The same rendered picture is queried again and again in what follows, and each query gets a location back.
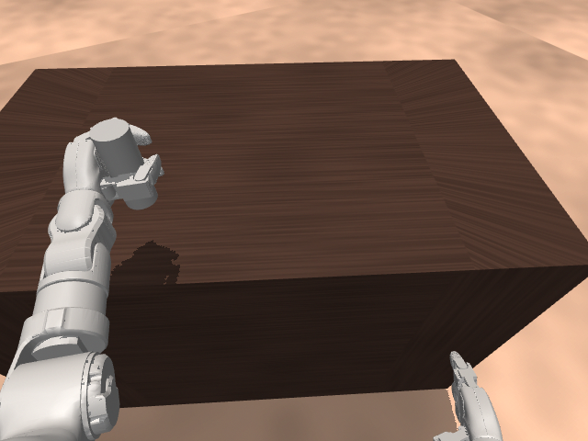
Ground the left robot hand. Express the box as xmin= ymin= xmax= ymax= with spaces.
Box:
xmin=62 ymin=118 xmax=164 ymax=207

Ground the right robot hand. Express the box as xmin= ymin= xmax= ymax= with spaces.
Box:
xmin=433 ymin=351 xmax=503 ymax=441

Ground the left robot arm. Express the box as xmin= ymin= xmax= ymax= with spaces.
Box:
xmin=0 ymin=189 xmax=119 ymax=441

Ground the can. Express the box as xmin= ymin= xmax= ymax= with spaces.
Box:
xmin=89 ymin=119 xmax=158 ymax=209

